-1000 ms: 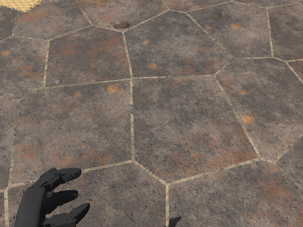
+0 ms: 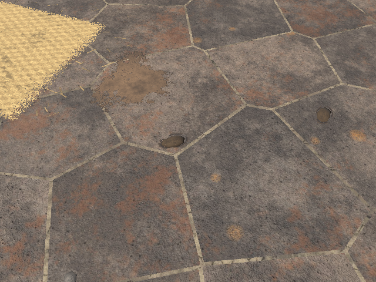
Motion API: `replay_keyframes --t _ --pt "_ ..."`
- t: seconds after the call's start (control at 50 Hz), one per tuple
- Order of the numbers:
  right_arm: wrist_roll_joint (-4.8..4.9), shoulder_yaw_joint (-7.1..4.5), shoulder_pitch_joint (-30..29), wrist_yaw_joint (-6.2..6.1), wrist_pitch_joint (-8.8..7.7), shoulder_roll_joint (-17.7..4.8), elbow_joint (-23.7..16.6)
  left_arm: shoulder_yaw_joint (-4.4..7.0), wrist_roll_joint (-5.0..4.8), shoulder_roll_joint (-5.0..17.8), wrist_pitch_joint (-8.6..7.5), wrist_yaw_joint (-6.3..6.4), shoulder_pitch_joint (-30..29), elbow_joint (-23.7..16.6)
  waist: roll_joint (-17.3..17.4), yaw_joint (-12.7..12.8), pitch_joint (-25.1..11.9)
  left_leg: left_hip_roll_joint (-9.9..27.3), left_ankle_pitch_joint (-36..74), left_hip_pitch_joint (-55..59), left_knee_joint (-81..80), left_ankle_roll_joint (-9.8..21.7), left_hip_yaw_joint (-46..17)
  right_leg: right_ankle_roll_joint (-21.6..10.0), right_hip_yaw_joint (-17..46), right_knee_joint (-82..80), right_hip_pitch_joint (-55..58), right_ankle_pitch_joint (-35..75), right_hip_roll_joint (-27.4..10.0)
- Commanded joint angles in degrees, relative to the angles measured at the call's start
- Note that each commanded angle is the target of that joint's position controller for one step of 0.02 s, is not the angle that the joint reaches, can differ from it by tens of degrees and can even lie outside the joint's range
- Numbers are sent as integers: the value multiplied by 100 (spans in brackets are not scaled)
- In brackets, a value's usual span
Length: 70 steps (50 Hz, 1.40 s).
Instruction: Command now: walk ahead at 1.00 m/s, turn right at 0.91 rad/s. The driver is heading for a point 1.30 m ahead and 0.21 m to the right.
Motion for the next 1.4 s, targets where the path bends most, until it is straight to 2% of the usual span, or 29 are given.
replay_keyframes --t 0.02,0.08,0.16,0.28,0.34,0.36,0.38,0.4,0.42,0.46,0.52,0.74,0.78,0.82,0.84,0.86,0.88,0.9,0.92,0.96,1.0,1.18,1.26,1.3,1.32,1.34,1.36,1.38,1.4 --pt "32 -62 -479 25 -394 -640 -1122 133 85 588 -330 -46 717 -307 732 -300 -605 193 332 -3606 128 319 -1039 -1069 5380 -3353 2973 -2511 -1876" --pt "-166 -144 -251 -69 -131 -753 -955 120 42 620 -372 110 26 -511 658 -657 -171 503 584 -2724 -1007 -120 -1075 -965 4029 -3332 1365 -1088 -1125" --pt "-279 -7 -1482 -127 -43 -309 -1384 89 -91 489 -279 377 221 -384 260 -138 181 379 1961 -2069 -3503 -579 -556 -663 2764 -3254 334 -49 -465" --pt "98 -257 -1797 -48 -140 -661 -1561 179 -209 475 -147 436 536 -138 -520 194 -234 100 2689 -1132 -5318 -714 -801 -97 3232 -2373 1301 -613 -585" --pt "166 -588 148 -83 -216 -1144 -1157 131 -23 323 -95 354 185 -291 -617 -962 -1333 386 1806 853 -5065 -309 -733 331 2955 -77 1498 1239 -486" --pt "79 -603 1473 -129 -156 -1409 -944 -99 189 -290 -105 287 282 -441 285 -1306 -2407 1286 333 2780 -4785 -68 -1874 468 2353 2023 439 -314 -237" --pt "-209 -630 1501 19 -171 -1816 -791 -232 -318 -543 -194 285 1218 -714 3345 -539 -2750 2582 -2375 3619 -6494 1034 -5848 703 1798 3698 -1559 -1788 90" --pt "-184 -529 993 55 -124 -1163 -955 -224 -423 -32 -145 365 1018 -454 2281 -738 -1903 2457 -3443 2992 -6796 980 -5967 724 1656 4162 -2140 -1102 -504" --pt "-141 -448 852 17 -49 -788 -890 -181 -241 252 -127 344 352 -501 1358 -876 -1177 2171 -2518 2297 -6701 831 -4831 729 1410 4163 -2172 -720 -606" --pt "-225 -408 804 13 2 -744 -623 -165 26 215 -191 314 -519 -715 186 -781 -487 1667 -604 1080 -6628 789 -3302 665 1351 3479 -1790 -440 -905" --pt "-136 -233 810 75 -51 -294 -289 -220 -120 -30 -145 221 -573 -775 556 -435 -236 1372 168 401 -6869 811 -2347 580 1410 2719 -1457 -497 -1096" --pt "60 -148 1865 -66 63 -861 476 -370 -30 -84 -443 -104 -2602 -1446 331 -766 569 1448 2813 397 -7850 782 -614 780 453 -884 -590 1837 -877" --pt "-4 -163 1902 -87 132 -1126 551 -193 -39 263 -478 -81 -2208 -1426 787 -406 47 1570 5246 870 -7021 645 -573 692 372 -1135 353 1366 -536" --pt "-114 -182 1709 -109 216 -1366 603 89 -106 753 -390 76 -413 -1077 1189 754 -1052 1383 6593 258 -4774 403 -368 524 335 -1104 2773 872 -421" --pt "-261 -82 1610 -122 185 -1044 406 209 -53 1085 -281 215 927 -781 811 1279 -1957 1105 4778 -1390 -2810 225 -433 416 1419 -636 4961 99 -1499" --pt "-86 199 2555 -100 45 150 221 255 169 1559 -334 173 1165 -605 -1393 467 -3326 222 -187 -2951 -692 100 -750 -304 4512 -1665 6387 -2565 -3035" --pt "223 61 1988 -112 -43 -423 182 156 167 1010 -348 159 1346 -510 -1432 731 -3173 339 -115 -3426 39 182 -1083 -192 5497 -2851 5857 -3404 -2943" --pt "365 -56 1167 -156 -31 -642 -51 70 98 693 -375 176 1008 -345 -1133 701 -1832 541 240 -4071 279 154 -825 -2 4526 -2911 5068 -2753 -2815" --pt "270 -42 827 -176 -7 -563 -131 25 97 510 -399 173 678 -244 -537 503 -1208 811 629 -4022 75 151 -714 43 3627 -2903 4139 -1686 -2699" --pt "134 -96 957 -107 193 -341 -83 -54 271 65 -469 151 80 -83 -593 -128 -715 1188 1059 -3248 -301 137 -769 134 2343 -3120 2665 -563 -2338" --pt "197 -101 988 -42 465 -115 -90 -62 143 -172 -500 138 -370 46 -640 -413 -320 1366 873 -3056 -541 95 -741 222 1449 -3481 2005 -56 -2272" --pt "35 -107 -557 298 483 -401 -672 141 142 791 -501 344 -327 238 367 -340 531 978 3353 -2979 -3334 317 304 572 -958 -4035 2391 1865 -1880" --pt "196 -408 396 317 569 -1069 -658 297 15 1452 -187 352 -334 153 -473 -1083 -353 15 2012 -1415 -3433 710 1176 692 -1104 -1764 3547 7396 -2078" --pt "205 -804 2623 155 732 -1780 -73 224 -46 1222 -193 322 -725 71 -161 -2163 -1198 -115 1638 1781 -3858 1150 491 871 -875 1837 1795 5834 -1667" --pt "187 -818 2234 120 773 -2024 -16 -101 79 2 -434 254 -584 -143 2347 -1352 -517 374 1927 2322 -4390 1794 -1142 1193 -514 4868 -453 -1525 -109" --pt "-116 -566 1529 169 506 -1798 -502 -290 -74 -176 -736 184 223 -572 2444 -461 -1955 1654 -586 3036 -6086 2781 -4963 1023 1172 5503 -1800 -2003 65" --pt "-138 -509 1454 193 371 -1261 -701 -164 -207 611 -870 180 -604 -581 1026 -885 -1566 1829 -789 2443 -6951 2271 -5261 758 1459 4843 -1668 -1391 -333" --pt "-182 -447 1150 250 228 -1119 -630 -112 -267 639 -844 232 -1038 -659 -72 -567 -530 1694 301 1233 -6984 1918 -4581 697 1258 4062 -1513 -980 -524" --pt "-187 -439 733 262 118 -1086 -677 -144 -118 510 -765 309 -869 -564 -360 -225 -540 1661 1574 602 -6635 1872 -4039 802 1313 3679 -1126 -822 -799"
